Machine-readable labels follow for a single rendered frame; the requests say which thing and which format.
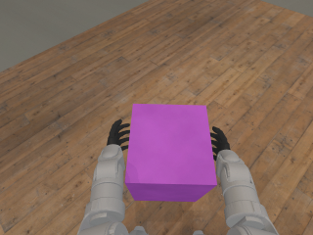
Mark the left robot forearm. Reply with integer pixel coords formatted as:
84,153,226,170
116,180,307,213
76,144,125,235

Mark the right robot forearm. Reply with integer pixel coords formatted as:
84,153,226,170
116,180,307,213
216,149,279,235

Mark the carton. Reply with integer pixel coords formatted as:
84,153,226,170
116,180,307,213
124,104,217,202

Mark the left robot upper arm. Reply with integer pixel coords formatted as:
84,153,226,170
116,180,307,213
78,220,129,235

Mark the robot left shin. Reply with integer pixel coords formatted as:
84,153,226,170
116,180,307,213
134,226,146,232

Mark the left robot hand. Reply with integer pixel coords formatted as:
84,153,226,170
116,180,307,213
107,119,130,151

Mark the right robot hand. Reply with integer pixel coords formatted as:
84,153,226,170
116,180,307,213
210,126,231,161

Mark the right robot upper arm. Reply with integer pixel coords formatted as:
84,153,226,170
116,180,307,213
226,224,277,235

